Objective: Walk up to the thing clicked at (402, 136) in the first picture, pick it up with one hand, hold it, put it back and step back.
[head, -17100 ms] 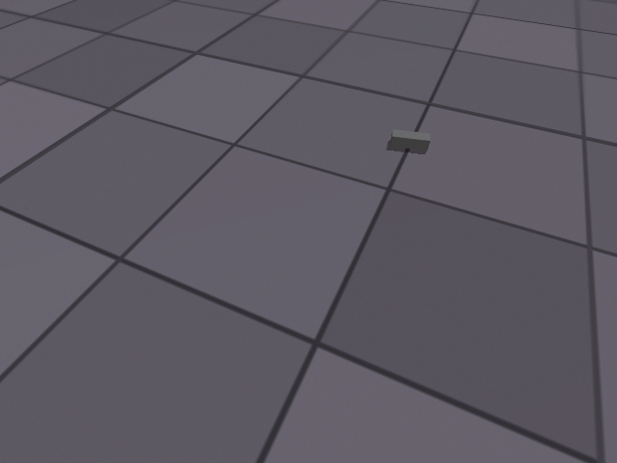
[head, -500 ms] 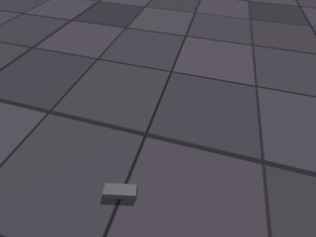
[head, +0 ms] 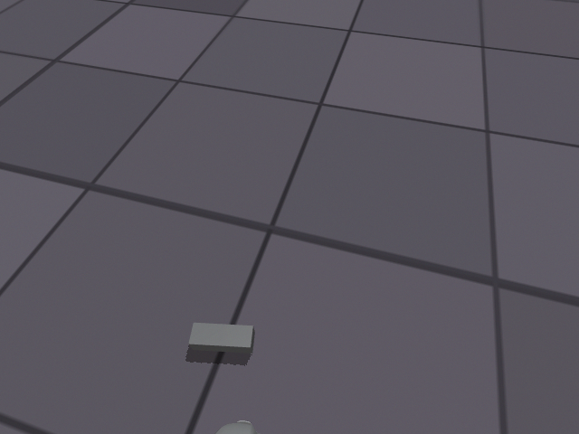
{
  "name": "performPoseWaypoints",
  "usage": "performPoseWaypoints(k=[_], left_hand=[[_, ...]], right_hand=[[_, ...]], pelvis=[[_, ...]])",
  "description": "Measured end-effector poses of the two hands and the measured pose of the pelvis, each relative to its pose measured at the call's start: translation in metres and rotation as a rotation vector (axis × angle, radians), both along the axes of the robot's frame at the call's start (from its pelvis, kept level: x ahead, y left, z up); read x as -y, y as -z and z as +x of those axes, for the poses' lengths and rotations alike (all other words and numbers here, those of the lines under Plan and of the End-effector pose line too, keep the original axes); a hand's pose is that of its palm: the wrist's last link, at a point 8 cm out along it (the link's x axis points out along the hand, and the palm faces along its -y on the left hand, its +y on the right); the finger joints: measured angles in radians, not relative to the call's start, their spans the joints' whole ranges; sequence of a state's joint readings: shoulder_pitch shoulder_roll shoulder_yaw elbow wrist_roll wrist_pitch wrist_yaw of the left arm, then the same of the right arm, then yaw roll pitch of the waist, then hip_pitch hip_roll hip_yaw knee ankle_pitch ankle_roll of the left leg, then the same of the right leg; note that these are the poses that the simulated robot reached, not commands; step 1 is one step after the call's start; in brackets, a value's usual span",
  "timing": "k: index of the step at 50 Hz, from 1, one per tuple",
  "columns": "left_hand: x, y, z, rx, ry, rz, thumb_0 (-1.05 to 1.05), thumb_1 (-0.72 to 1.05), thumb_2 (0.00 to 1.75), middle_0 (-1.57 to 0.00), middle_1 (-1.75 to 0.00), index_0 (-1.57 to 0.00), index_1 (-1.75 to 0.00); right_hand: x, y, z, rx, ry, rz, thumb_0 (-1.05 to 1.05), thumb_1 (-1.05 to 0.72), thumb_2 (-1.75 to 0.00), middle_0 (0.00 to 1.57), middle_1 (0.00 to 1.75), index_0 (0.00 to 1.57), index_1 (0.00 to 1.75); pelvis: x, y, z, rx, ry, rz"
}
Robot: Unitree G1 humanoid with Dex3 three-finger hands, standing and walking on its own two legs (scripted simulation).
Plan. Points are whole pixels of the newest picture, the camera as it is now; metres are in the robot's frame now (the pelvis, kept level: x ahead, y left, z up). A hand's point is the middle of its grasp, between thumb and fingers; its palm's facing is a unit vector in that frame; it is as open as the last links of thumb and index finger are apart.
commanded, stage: walk up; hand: left
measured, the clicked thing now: (222, 337) +0.49 +0.26 -0.73
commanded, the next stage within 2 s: none
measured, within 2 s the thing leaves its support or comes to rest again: neither
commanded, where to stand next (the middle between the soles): +0.04 +0.01 m, yaw -3 degrees
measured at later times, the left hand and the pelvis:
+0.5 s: hand out of the picture +0.01 +0.27 -0.15, palm faces -0.05 -0.92 -0.39, open 7.4 cm; pelvis -0.04 +0.01 +0.00, yaw -2 degrees
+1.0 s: hand out of the picture +0.09 +0.27 -0.14, palm faces -0.03 -0.94 -0.33, open 7.4 cm; pelvis -0.02 +0.02 +0.01, yaw -2 degrees
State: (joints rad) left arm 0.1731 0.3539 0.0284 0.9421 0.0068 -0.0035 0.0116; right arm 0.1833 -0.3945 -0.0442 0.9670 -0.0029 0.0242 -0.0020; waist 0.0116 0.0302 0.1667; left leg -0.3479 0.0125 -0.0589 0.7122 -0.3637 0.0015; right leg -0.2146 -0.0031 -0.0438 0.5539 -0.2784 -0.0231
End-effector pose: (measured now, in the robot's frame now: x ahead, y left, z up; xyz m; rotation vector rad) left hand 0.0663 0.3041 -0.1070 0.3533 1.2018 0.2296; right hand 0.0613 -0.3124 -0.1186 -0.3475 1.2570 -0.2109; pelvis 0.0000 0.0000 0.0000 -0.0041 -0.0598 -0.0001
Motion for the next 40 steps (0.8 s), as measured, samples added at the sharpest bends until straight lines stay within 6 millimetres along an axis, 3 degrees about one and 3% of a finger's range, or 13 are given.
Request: performPoseWaypoints(k=[5, 10, 17, 22, 26, 32, 40], left_hand=[[-0.012, 0.022, 0.025, 0.050, -0.008, -0.036, 0.01, 0.90, 0.90, -0.20, -0.30, -0.20, -0.30], [-0.016, 0.023, 0.031, 0.074, 0.003, -0.037, 0.00, 0.91, 0.90, -0.20, -0.30, -0.20, -0.30], [-0.015, 0.020, -0.010, 0.015, 0.051, -0.008, 0.00, 0.91, 0.90, -0.20, -0.30, -0.20, -0.30], [-0.009, 0.008, -0.052, -0.049, 0.033, 0.006, 0.00, 0.91, 0.90, -0.20, -0.30, -0.20, -0.30], [-0.008, 0.005, -0.061, -0.065, 0.010, -0.002, 0.01, 0.90, 0.90, -0.20, -0.30, -0.20, -0.30], [-0.005, 0.003, -0.046, -0.018, 0.007, -0.024, 0.01, 0.90, 0.90, -0.20, -0.30, -0.20, -0.30], [-0.005, 0.001, -0.005, 0.052, 0.028, -0.048, 0.01, 0.90, 0.90, -0.20, -0.30, -0.20, -0.30]], right_hand=[[-0.013, -0.001, 0.011, 0.031, -0.017, -0.039, 0.01, -0.91, -0.90, 0.20, 0.30, 0.20, 0.30], [-0.021, -0.014, 0.015, 0.091, -0.037, -0.049, 0.01, -0.91, -0.90, 0.21, 0.30, 0.21, 0.30], [-0.016, -0.012, 0.011, 0.179, -0.047, -0.023, 0.01, -0.91, -0.90, 0.21, 0.30, 0.21, 0.30], [-0.014, -0.005, -0.011, 0.132, -0.007, 0.025, 0.01, -0.91, -0.90, 0.20, 0.30, 0.20, 0.30], [-0.017, 0.001, -0.028, 0.093, -0.002, 0.041, 0.01, -0.91, -0.90, 0.20, 0.30, 0.20, 0.30], [-0.026, 0.000, -0.038, 0.053, 0.005, 0.057, 0.01, -0.91, -0.90, 0.20, 0.30, 0.20, 0.30], [-0.030, -0.012, -0.027, 0.073, 0.009, 0.036, 0.01, -0.91, -0.90, 0.21, 0.30, 0.20, 0.30]], pelvis=[[-0.015, 0.014, -0.007, -0.003, -0.004, 0.004], [-0.016, 0.010, -0.024, -0.015, 0.002, -0.009], [-0.010, 0.014, -0.039, -0.027, 0.050, -0.004], [-0.006, 0.005, -0.040, -0.014, 0.054, -0.006], [-0.007, 0.002, -0.037, -0.005, 0.034, 0.001], [-0.008, -0.003, -0.032, 0.002, 0.026, -0.001], [-0.012, -0.008, -0.025, -0.006, 0.025, -0.008]])
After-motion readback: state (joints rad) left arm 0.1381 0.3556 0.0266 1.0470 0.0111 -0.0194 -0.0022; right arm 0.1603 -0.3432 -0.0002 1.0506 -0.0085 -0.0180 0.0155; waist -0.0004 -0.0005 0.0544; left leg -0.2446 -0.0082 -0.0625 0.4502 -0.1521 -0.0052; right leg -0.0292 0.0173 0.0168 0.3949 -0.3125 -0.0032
